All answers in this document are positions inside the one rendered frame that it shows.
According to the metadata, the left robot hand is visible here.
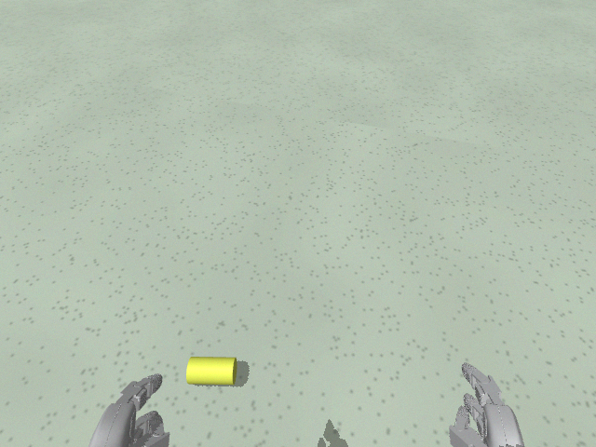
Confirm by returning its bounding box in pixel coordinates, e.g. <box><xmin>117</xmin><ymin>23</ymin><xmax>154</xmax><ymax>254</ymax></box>
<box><xmin>88</xmin><ymin>373</ymin><xmax>169</xmax><ymax>447</ymax></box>

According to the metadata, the right robot hand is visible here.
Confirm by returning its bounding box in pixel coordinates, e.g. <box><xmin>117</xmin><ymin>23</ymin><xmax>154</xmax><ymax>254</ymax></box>
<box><xmin>449</xmin><ymin>362</ymin><xmax>524</xmax><ymax>447</ymax></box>

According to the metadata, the can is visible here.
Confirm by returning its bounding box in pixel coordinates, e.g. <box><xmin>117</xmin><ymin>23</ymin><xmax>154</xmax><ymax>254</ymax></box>
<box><xmin>186</xmin><ymin>357</ymin><xmax>237</xmax><ymax>385</ymax></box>

